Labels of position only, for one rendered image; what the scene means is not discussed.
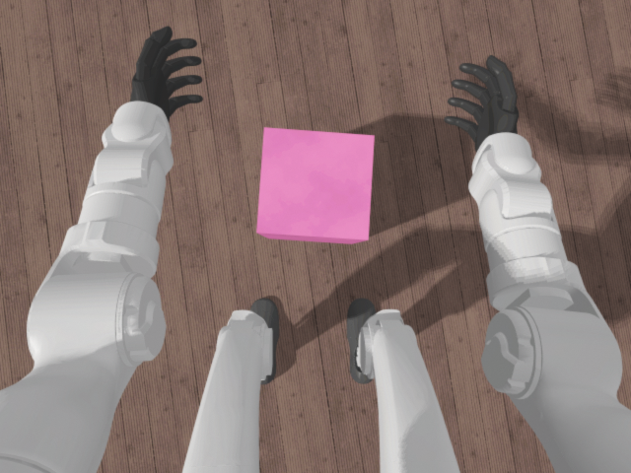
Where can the left robot forearm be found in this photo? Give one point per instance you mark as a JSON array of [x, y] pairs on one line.
[[123, 203]]

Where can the right robot shin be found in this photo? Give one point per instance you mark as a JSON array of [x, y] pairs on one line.
[[392, 314]]

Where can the left robot hand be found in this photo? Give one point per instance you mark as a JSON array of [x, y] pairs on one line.
[[151, 81]]

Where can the right robot hand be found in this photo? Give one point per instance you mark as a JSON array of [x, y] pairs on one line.
[[499, 112]]

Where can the right robot forearm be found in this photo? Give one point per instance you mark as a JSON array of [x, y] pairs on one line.
[[527, 261]]

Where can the robot right upper arm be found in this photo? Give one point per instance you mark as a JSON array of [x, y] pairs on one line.
[[562, 370]]

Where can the robot left upper arm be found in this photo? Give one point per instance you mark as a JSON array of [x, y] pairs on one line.
[[88, 334]]

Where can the carton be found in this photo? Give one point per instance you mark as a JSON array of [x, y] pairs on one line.
[[315, 186]]

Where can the left robot shin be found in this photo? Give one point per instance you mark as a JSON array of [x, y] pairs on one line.
[[242, 315]]

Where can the robot shin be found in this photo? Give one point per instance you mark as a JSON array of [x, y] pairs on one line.
[[242, 315], [392, 314]]

